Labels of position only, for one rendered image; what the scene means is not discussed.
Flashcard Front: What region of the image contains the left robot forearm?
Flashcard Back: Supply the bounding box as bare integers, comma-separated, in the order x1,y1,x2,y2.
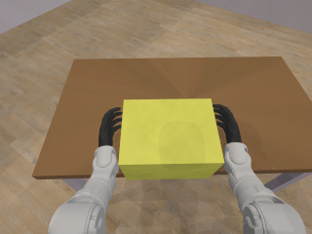
48,145,119,234

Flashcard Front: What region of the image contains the left robot upper arm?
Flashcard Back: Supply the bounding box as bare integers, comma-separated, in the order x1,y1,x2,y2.
49,203,105,234

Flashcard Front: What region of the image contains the right robot forearm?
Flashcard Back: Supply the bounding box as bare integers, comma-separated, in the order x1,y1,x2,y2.
223,142,307,234

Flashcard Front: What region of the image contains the carton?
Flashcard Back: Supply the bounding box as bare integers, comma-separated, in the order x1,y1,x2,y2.
118,98,225,180

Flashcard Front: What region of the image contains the right robot hand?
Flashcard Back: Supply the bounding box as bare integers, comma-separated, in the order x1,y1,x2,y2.
213,104,242,143

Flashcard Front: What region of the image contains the left robot hand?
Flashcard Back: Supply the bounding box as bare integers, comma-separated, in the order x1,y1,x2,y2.
98,107,123,147

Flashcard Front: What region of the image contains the table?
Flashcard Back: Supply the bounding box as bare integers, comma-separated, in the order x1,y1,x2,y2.
32,57,312,193

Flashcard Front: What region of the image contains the right robot upper arm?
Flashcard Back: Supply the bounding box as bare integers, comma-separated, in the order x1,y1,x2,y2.
243,202,306,234

